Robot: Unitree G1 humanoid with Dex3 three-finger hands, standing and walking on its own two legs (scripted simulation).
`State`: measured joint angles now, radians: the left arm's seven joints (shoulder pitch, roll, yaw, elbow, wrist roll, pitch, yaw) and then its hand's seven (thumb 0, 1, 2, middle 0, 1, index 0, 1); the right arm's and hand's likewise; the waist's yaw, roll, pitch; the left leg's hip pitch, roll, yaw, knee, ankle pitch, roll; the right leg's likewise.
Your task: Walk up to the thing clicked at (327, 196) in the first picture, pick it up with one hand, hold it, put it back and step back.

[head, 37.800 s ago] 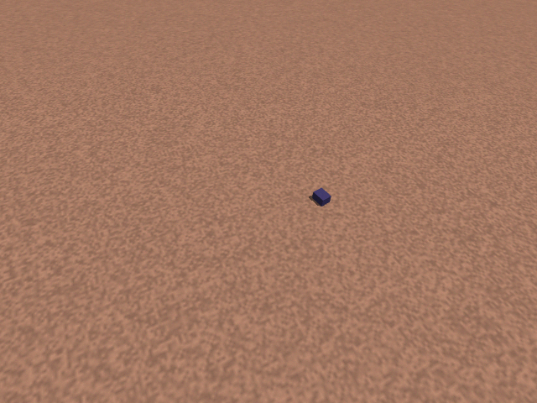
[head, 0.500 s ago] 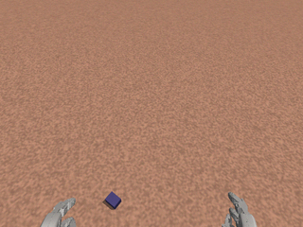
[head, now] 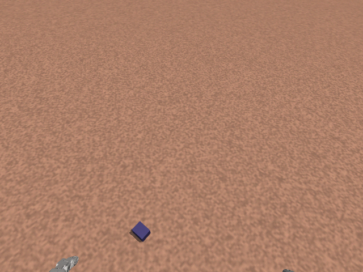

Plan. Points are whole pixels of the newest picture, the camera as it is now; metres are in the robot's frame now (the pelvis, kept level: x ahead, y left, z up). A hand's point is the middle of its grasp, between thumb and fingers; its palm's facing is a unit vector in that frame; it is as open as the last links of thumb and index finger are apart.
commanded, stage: stand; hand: left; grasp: from above
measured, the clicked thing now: (141, 231) +0.45 +0.20 -0.72
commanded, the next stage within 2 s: none
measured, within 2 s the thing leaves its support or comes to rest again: neither
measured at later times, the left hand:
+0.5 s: hand out of the picture +0.04 +0.24 -0.13, palm faces +0.03 -0.95 -0.32, open 7.4 cm
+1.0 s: hand out of the picture +0.06 +0.22 -0.13, palm faces +0.00 -0.94 -0.33, open 7.4 cm
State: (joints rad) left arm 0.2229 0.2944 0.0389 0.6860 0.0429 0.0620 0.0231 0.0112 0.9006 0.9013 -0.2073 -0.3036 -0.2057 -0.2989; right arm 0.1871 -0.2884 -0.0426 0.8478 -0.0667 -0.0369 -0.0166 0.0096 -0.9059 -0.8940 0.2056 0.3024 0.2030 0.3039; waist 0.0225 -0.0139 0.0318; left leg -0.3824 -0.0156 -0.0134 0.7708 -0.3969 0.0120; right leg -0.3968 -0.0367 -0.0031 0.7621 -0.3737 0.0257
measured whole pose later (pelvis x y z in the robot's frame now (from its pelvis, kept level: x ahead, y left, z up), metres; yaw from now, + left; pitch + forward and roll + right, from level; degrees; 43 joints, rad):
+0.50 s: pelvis -0.01 +0.01 +0.03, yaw -1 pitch -5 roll +0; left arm 0.18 0.28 0.03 1.10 0.03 0.01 0.02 0.01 0.90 0.90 -0.21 -0.30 -0.21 -0.30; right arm 0.17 -0.28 -0.05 1.09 -0.04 0.00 -0.02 0.01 -0.91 -0.89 0.20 0.30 0.20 0.30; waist 0.02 0.01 0.07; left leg -0.11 -0.02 0.00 0.40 -0.20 0.02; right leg -0.13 -0.05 0.01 0.41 -0.19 0.04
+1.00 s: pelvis +0.00 -0.01 +0.04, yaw -1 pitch -4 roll +0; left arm 0.14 0.30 0.02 1.15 0.02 0.00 0.01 0.01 0.90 0.90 -0.21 -0.30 -0.21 -0.30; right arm 0.15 -0.32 -0.03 1.13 -0.03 0.00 -0.01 0.00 -0.91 -0.89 0.20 0.30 0.20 0.30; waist 0.01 0.02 0.08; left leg -0.10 0.01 -0.01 0.35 -0.19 -0.01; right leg -0.12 -0.01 0.00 0.36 -0.17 0.01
